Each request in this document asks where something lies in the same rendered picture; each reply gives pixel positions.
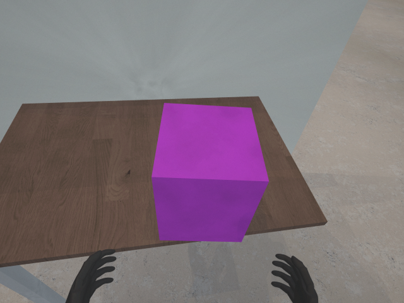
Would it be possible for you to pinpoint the table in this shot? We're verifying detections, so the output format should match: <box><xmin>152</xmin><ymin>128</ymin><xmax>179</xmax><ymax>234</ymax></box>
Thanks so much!
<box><xmin>0</xmin><ymin>96</ymin><xmax>328</xmax><ymax>303</ymax></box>

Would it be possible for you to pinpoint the left robot hand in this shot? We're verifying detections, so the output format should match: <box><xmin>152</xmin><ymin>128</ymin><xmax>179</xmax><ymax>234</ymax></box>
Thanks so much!
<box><xmin>66</xmin><ymin>249</ymin><xmax>116</xmax><ymax>303</ymax></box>

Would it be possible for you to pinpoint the carton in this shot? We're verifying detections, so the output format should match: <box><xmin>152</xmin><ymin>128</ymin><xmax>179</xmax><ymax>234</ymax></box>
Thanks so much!
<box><xmin>151</xmin><ymin>103</ymin><xmax>269</xmax><ymax>242</ymax></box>

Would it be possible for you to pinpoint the right robot hand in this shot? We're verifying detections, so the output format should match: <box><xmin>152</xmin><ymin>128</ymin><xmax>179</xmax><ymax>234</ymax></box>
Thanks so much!
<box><xmin>271</xmin><ymin>254</ymin><xmax>318</xmax><ymax>303</ymax></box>

